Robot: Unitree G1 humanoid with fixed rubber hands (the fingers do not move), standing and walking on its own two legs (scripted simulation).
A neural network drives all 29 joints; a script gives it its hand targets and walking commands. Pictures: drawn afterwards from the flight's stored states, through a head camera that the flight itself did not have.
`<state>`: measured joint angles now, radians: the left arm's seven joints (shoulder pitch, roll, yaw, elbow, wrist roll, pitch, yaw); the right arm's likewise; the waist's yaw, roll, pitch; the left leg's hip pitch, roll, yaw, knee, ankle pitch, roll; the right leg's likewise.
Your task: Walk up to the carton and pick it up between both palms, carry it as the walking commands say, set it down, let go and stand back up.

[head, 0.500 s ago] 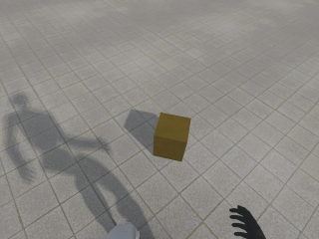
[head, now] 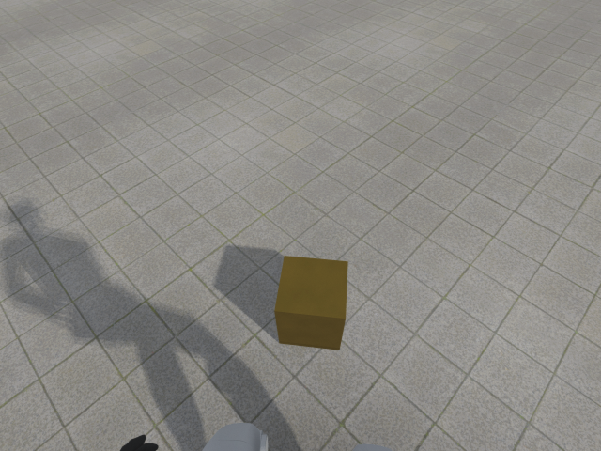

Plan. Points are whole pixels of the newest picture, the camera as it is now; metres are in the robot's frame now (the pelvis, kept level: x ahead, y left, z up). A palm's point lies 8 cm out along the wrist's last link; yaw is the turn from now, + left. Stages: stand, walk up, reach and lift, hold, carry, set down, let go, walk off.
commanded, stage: walk up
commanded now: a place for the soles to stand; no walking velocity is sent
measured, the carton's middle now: (312, 303) +0.63 -0.02 -0.63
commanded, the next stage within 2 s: none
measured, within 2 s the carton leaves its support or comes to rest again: neither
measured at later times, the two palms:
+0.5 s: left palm (101, 426) +0.16 +0.30 -0.12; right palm (428, 400) +0.20 -0.18 -0.11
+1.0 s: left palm (95, 424) +0.16 +0.31 -0.12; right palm (453, 437) +0.15 -0.21 -0.11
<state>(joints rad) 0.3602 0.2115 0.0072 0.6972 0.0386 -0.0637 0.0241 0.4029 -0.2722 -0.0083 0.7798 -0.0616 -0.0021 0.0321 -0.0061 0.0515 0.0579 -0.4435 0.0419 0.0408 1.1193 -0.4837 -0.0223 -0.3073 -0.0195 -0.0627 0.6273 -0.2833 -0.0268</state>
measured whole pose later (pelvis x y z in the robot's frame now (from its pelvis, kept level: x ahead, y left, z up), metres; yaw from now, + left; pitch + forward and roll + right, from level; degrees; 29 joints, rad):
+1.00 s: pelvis +0.13 +0.06 +0.01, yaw -6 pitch -1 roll +0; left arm 0.39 0.25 -0.01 0.90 0.03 -0.02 0.00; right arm 0.32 -0.27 -0.01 0.89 -0.04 -0.01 0.02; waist 0.02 0.01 -0.01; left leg -0.31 0.04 0.07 0.61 -0.39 0.02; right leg -0.17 0.01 0.05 0.52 -0.35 -0.03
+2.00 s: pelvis +0.21 +0.04 +0.01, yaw -6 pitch -1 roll +0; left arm 0.25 0.25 -0.04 0.99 0.01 -0.01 0.01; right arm 0.33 -0.25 0.03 0.99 -0.01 -0.02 -0.01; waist 0.01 0.01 0.03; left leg -0.12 0.03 0.04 0.46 -0.32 -0.02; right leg -0.28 -0.03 -0.06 0.48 -0.18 -0.01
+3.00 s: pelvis +0.21 +0.03 -0.02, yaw -2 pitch +14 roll +0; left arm 0.07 0.23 0.09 0.54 0.04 0.32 -0.08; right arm 0.12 -0.16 -0.06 0.48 -0.01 0.37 0.00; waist -0.03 0.02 -0.03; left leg -0.62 0.02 -0.04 0.82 -0.45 -0.03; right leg -0.73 -0.03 -0.07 0.78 -0.30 -0.01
